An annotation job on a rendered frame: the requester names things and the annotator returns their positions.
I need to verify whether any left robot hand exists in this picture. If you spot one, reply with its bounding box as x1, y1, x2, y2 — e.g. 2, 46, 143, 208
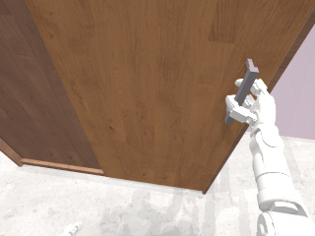
59, 221, 85, 236

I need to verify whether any handle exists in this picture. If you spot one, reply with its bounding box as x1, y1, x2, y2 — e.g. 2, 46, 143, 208
224, 58, 259, 125

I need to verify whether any right robot upper arm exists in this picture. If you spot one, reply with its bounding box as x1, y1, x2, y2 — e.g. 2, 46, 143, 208
256, 210, 315, 236

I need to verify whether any right robot hand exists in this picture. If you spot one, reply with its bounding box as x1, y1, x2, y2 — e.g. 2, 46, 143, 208
225, 79, 276, 131

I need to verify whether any wardrobe door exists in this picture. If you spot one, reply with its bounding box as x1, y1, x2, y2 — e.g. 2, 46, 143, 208
0, 0, 101, 170
25, 0, 315, 192

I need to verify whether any robot right forearm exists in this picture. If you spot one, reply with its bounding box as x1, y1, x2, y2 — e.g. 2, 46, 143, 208
249, 123, 315, 227

